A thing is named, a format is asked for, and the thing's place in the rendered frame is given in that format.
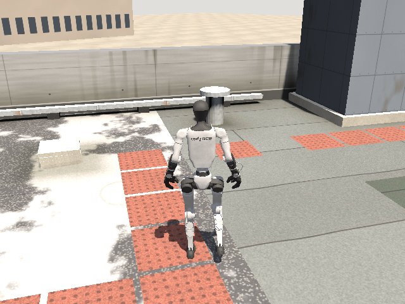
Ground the robot right forearm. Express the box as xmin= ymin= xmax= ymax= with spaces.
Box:
xmin=227 ymin=153 xmax=240 ymax=178

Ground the robot torso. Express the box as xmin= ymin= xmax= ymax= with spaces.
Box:
xmin=187 ymin=124 xmax=216 ymax=190

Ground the robot right hand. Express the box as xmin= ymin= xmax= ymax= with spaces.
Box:
xmin=227 ymin=175 xmax=242 ymax=189

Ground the robot left forearm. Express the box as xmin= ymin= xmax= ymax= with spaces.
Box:
xmin=165 ymin=154 xmax=177 ymax=178

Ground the left robot upper arm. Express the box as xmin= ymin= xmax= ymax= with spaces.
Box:
xmin=171 ymin=128 xmax=188 ymax=163

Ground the robot left hand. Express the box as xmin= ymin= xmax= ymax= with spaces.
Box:
xmin=164 ymin=176 xmax=178 ymax=189

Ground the right robot upper arm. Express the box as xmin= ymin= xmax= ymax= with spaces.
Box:
xmin=215 ymin=127 xmax=233 ymax=163

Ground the robot left foot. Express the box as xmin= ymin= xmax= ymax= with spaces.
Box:
xmin=187 ymin=243 xmax=196 ymax=259

